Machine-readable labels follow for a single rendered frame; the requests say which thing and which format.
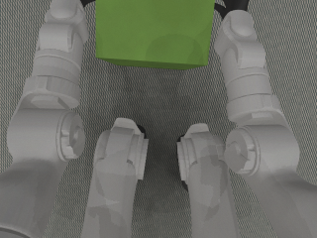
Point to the robot left forearm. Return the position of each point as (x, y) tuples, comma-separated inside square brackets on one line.
[(57, 61)]

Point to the carton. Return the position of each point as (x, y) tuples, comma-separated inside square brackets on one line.
[(168, 34)]

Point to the left robot upper arm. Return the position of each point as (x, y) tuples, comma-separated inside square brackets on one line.
[(41, 141)]

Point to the robot right forearm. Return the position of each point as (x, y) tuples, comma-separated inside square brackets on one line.
[(250, 99)]

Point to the robot left foot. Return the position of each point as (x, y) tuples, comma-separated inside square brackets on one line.
[(142, 131)]

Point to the right robot upper arm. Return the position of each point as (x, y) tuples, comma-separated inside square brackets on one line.
[(266, 156)]

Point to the robot right hand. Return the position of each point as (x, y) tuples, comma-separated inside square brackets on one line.
[(231, 5)]

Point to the left robot thigh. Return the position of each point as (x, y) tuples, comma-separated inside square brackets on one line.
[(110, 202)]

